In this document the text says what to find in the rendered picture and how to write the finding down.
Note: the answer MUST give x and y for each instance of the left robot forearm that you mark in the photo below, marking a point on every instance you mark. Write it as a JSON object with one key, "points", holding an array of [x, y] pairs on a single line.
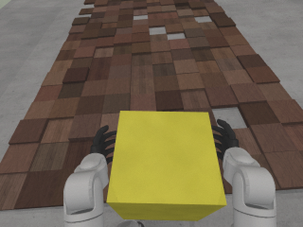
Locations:
{"points": [[83, 203]]}

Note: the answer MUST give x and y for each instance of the robot left hand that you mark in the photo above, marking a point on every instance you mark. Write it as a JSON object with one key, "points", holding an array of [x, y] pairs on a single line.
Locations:
{"points": [[99, 146]]}

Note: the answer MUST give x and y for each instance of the carton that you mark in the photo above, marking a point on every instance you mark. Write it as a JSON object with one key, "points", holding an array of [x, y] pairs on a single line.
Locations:
{"points": [[165, 167]]}

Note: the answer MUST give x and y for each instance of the robot right hand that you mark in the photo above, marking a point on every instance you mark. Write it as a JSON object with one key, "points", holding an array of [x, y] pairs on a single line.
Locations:
{"points": [[227, 138]]}

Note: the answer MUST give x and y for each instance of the right robot forearm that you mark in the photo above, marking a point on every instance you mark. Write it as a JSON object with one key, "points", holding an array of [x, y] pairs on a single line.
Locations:
{"points": [[253, 190]]}

